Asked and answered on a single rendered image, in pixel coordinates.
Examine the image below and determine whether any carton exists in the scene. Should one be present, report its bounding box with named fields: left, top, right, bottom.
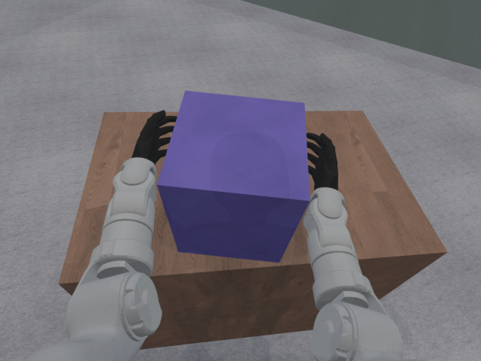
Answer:
left=157, top=91, right=310, bottom=262

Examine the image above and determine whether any left robot forearm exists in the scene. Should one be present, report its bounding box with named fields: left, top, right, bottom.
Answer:
left=66, top=157, right=157, bottom=337

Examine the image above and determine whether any pedestal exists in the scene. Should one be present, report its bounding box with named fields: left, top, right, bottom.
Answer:
left=59, top=111, right=447, bottom=350

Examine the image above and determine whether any right robot hand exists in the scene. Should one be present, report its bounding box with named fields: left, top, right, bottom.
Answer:
left=307, top=133, right=338, bottom=191

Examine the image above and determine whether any left robot hand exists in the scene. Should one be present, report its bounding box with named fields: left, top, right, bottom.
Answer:
left=132, top=110, right=177, bottom=165

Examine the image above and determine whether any robot right upper arm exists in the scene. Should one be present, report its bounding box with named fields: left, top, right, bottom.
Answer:
left=311, top=301, right=424, bottom=361

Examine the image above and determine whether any right robot forearm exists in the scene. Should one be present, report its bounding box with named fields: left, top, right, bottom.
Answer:
left=304, top=187, right=404, bottom=357

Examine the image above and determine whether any robot left upper arm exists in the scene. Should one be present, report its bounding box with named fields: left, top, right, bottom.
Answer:
left=23, top=271, right=162, bottom=361

